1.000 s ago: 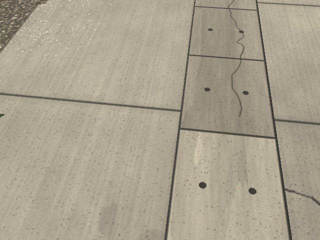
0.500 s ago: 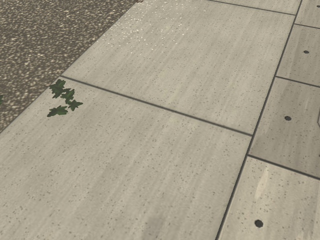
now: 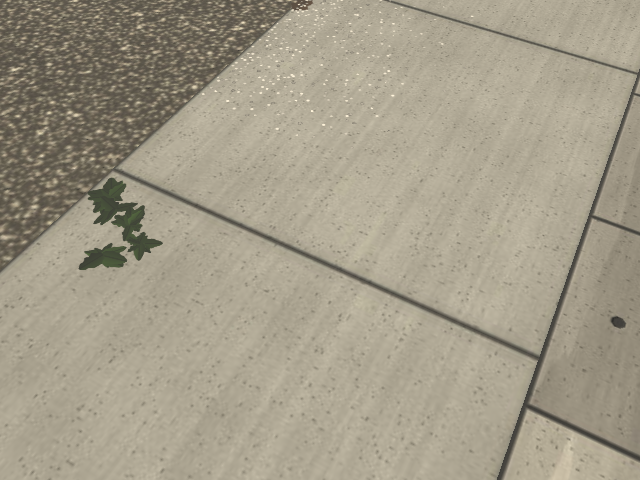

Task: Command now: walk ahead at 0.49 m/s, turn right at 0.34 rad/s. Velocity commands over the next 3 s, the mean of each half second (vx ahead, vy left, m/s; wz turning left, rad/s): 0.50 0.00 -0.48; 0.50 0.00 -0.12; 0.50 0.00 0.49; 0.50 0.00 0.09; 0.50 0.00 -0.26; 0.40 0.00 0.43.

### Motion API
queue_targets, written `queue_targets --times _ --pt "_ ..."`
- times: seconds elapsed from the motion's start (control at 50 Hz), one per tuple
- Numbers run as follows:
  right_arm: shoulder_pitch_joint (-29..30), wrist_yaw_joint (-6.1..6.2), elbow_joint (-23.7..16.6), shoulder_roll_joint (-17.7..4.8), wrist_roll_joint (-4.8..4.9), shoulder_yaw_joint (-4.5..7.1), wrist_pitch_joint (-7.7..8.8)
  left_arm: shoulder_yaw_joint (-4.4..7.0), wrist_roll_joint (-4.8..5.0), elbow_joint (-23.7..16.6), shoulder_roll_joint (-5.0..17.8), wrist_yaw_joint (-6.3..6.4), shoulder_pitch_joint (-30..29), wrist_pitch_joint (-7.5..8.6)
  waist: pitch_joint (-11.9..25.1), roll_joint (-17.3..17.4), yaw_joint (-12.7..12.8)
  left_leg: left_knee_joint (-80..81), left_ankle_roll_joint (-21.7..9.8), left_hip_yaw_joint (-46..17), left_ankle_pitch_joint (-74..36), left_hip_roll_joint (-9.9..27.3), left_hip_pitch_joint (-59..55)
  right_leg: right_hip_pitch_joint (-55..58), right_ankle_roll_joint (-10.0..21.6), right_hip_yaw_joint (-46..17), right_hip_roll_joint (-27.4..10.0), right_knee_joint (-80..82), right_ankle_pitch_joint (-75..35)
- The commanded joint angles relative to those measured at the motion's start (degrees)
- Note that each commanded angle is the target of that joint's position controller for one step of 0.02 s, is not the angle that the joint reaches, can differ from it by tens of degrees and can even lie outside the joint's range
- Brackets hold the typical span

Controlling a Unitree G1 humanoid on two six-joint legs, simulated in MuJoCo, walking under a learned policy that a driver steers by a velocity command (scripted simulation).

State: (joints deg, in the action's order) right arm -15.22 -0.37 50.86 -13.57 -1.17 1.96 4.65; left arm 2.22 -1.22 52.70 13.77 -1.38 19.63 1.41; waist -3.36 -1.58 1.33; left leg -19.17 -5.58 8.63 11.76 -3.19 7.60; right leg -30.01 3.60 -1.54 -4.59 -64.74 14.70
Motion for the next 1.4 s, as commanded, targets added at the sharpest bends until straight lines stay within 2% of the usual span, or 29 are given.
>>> queue_targets --times 0.02,0.1,0.2,0.26,0.3,0.32,0.34,0.36,0.38,0.42,0.44,0.48,0.54,0.64,0.74,0.8,0.84,0.86,0.88,0.9,0.92,0.94,0.98,1.08,1.18,1.28,1.34,1.38,1.4 --pt "-1.8 0.38 -1.6 -4.9 0.29 1.1 1.93 1.01 -0.33 -2.5 2.1 -0.89 0.8 -0.75 -1.1 5.9 0.4 12.2 -2.9 -6.6 -16.8 15.5 0.3 -5.9 -0.7 0.0 -1.8 0.2 -6.1" --pt "-4.2 0.78 -0.2 -4.2 0.17 0.68 1.86 0.45 -0.23 -5.9 1.1 -1.65 -8.2 -0.29 -2.9 5.5 -0.9 11.5 -1.8 -0.5 -23.1 13.8 -1.2 -8.6 -1.1 2.7 -1.0 12.0 -14.6" --pt "-9.0 1.88 2.0 -6.6 0.14 0.88 1.21 -0.48 -0.72 -9.7 0.8 -2.47 -17.2 -0.1 -3.4 4.8 -3.3 8.5 -0.8 3.1 -35.3 16.5 -9.7 -5.9 1.4 8.7 1.7 26.1 -14.8" --pt "-8.4 2.74 2.3 -9.1 -0.24 1.39 0.22 0.27 -0.94 -9.3 2.7 -1.92 -13.3 -0.33 0.6 6.8 -0.5 -2.3 0.2 5.3 -58.8 17.7 -15.2 1.1 5.0 11.5 6.8 27.8 -5.8" --pt "-7.3 2.79 1.6 -10.8 -0.65 1.9 -0.9 1.68 -1.07 -6.8 5.4 -1.3 -3.6 0.09 6.6 7.1 3.9 -19.2 -0.4 5.3 -58.8 18.3 -13.3 12.7 8.1 10.3 9.9 31.0 -0.4" --pt "-6.1 2.36 0.7 -11.1 -0.45 2.01 -1.12 3.04 -1.65 -4.4 8.0 -0.57 4.6 0.51 10.6 4.0 8.2 -34.1 0.7 6.0 -46.3 16.8 -5.5 24.9 10.5 6.2 8.8 36.4 -0.7" --pt "-8.3 1.6 -2.1 -5.1 -0.01 0.81 -0.7 4.96 -1.83 -4.3 14.7 0.39 6.3 0.3 15.1 -6.7 5.6 -54.0 3.0 5.7 -3.6 10.1 13.8 40.2 16.0 -16.1 -7.2 37.0 0.1" --pt "-5.5 0.83 -5.9 -6.4 0.56 1.23 -0.18 5.67 -0.1 -5.4 17.4 0.09 5.1 -0.22 19.6 -9.4 4.7 -67.4 4.8 -5.5 20.2 -0.5 30.9 48.3 24.3 -44.1 -15.7 46.3 -1.9" --pt "0.5 0.54 -6.9 -7.5 -0.02 1.21 0.58 5.3 0.82 -5.0 15.1 0.51 3.2 -0.56 11.9 -1.2 5.0 -65.7 4.2 -11.6 13.4 4.5 37.0 43.6 21.6 -35.4 -14.2 48.6 -2.2" --pt "0.2 0.5 -6.5 -7.1 0.26 1.06 1.36 3.94 0.76 -5.2 9.7 1.04 -2.2 -0.16 2.3 4.5 -0.1 -55.1 4.5 -10.8 6.6 8.5 32.0 28.6 15.9 -23.2 -9.2 50.6 -12.6" --pt "-0.7 0.5 -6.5 -6.8 -0.8 0.98 0.38 3.47 1.13 -5.4 8.4 1.32 -3.9 0.31 1.4 4.5 -2.0 -51.8 5.5 -10.9 6.3 9.4 28.3 24.1 14.4 -18.9 -6.3 51.1 -18.0" --pt "-2.0 0.05 -6.5 -5.7 -1.89 0.8 -1.8 3.09 1.34 -5.5 8.0 1.17 -3.9 1.6 3.1 2.8 -3.4 -48.2 7.0 -10.1 5.7 9.6 24.5 20.9 13.7 -14.6 -3.3 51.5 -24.8" --pt "2.4 -0.36 -8.7 -5.0 -1.74 0.59 -2.98 3.65 1.28 -5.0 10.2 1.0 -1.1 2.31 2.6 1.1 -2.5 -41.4 8.7 -8.5 0.7 9.5 26.8 19.6 12.6 -12.6 -0.9 52.4 -25.8" --pt "12.8 -0.67 -12.4 -5.1 -1.28 0.21 -2.93 3.56 1.22 -4.3 10.0 1.13 4.6 2.02 1.6 -1.8 1.8 -27.1 9.0 -8.2 -9.1 8.2 31.9 25.8 9.9 -13.5 -0.1 51.9 -24.3" --pt "18.7 -1.35 -14.1 -5.0 -0.58 -0.35 -1.91 2.67 0.24 -2.7 9.3 1.7 8.0 2.83 0.2 -2.8 4.6 -16.1 4.8 -5.9 -12.3 6.7 29.1 32.8 8.0 -11.7 -3.4 52.1 -30.1" --pt "12.4 -1.2 -12.6 -7.3 -0.28 0.57 -1.51 2.73 -0.41 -2.7 10.8 2.32 4.9 3.22 1.1 -3.5 0.4 -11.9 0.9 -5.7 -5.6 3.9 20.0 35.1 5.6 -8.8 -5.2 47.5 -43.6" --pt "-1.8 -0.26 -7.7 -9.0 -0.23 1.75 -0.99 2.75 -0.84 -2.5 11.6 2.27 3.4 3.03 8.0 -1.5 -6.0 -7.9 -1.6 -4.1 -4.0 0.0 4.7 34.7 4.1 -4.5 -2.6 30.5 -53.9" --pt "-10.6 0.33 -5.8 -11.4 -1.13 2.53 -0.63 2.06 -0.75 -3.4 9.9 2.27 3.9 3.15 13.5 1.8 -9.3 -7.6 -4.3 -13.2 -0.3 7.7 -8.3 25.8 3.3 -2.6 -0.6 15.8 -40.5" --pt "-14.0 0.33 -5.3 -18.4 -1.93 4.49 -0.79 1.17 1.08 -4.7 5.2 1.6 10.6 3.27 19.1 16.4 -5.9 -3.3 -13.8 -43.7 3.3 22.9 -22.8 5.2 -0.4 2.2 10.3 -7.1 -4.8" --pt "-9.3 -0.68 -5.2 -14.5 0.43 3.86 -1.64 1.35 -0.99 -4.5 8.2 1.56 8.7 3.56 16.4 11.9 -4.2 4.3 -14.2 -55.1 6.6 22.9 -21.0 -3.6 0.4 -2.6 10.1 -11.4 12.0" --pt "-3.5 -0.95 -6.5 -11.7 1.0 3.31 -1.88 1.45 -1.19 -5.7 9.0 1.29 3.2 3.72 7.5 6.7 -2.7 4.3 -13.3 -45.6 9.2 21.5 -12.8 -6.6 0.4 -3.5 6.2 -11.4 6.9" --pt "-1.3 -1.14 -6.8 -9.1 0.68 2.74 -1.81 1.1 -1.17 -6.8 8.9 0.96 -1.0 4.15 4.2 2.4 -2.7 5.4 -12.0 -39.1 4.0 18.9 -6.6 -5.8 0.1 -3.0 4.0 -8.1 3.3" --pt "-1.5 -0.76 -5.5 -7.5 0.74 2.14 -1.37 0.69 -1.69 -7.9 7.6 0.61 -2.1 3.2 1.9 3.1 -0.4 6.8 -9.5 -31.3 -6.4 13.8 0.2 -2.4 -1.2 -2.5 1.5 -2.1 2.0" --pt "-6.1 -0.27 -3.8 -9.8 1.3 3.03 -0.67 -0.25 -1.8 -10.2 5.8 0.39 -6.8 1.13 1.8 4.5 -0.7 9.1 -9.8 -26.2 -13.4 10.3 3.0 -4.4 -5.3 0.3 0.5 7.1 -1.6" --pt "-11.7 0.1 -2.7 -9.9 1.41 3.47 -1.25 -0.84 -1.29 -14.1 4.9 0.11 -18.0 1.17 1.1 5.0 -4.7 7.6 -6.7 -26.3 -17.1 8.4 -1.2 -7.9 -7.0 0.9 1.2 20.0 -12.0" --pt "-15.1 0.78 -2.5 -10.1 0.4 3.75 -1.75 -1.47 -0.61 -17.2 4.9 0.0 -25.3 1.97 1.4 5.7 -7.1 2.2 -6.5 -29.3 -25.6 9.2 -7.1 -7.4 -6.1 0.8 3.9 27.9 -11.9" --pt "-11.5 1.32 -3.9 -11.3 0.12 4.16 -1.87 -1.07 -0.28 -17.0 6.6 0.38 -21.5 2.71 2.2 6.6 -4.0 -1.8 -4.3 -31.5 -28.4 9.8 -5.2 2.7 -4.1 -0.3 5.4 34.2 -8.1" --pt "-8.3 0.69 -4.7 -11.9 0.61 4.27 -1.34 0.15 -0.35 -13.7 9.3 1.5 -9.8 3.64 7.6 4.3 1.8 -13.8 -1.8 -29.7 -33.0 5.9 -0.5 20.9 -1.6 -0.3 6.2 39.8 -7.7" --pt "-8.3 0.07 -5.9 -9.5 1.45 3.59 -0.76 1.22 -1.44 -12.9 13.1 2.56 -1.6 4.2 14.8 -0.8 5.0 -27.0 -0.4 -26.1 -22.8 2.8 5.6 33.9 1.1 -9.5 -3.7 41.2 0.5"
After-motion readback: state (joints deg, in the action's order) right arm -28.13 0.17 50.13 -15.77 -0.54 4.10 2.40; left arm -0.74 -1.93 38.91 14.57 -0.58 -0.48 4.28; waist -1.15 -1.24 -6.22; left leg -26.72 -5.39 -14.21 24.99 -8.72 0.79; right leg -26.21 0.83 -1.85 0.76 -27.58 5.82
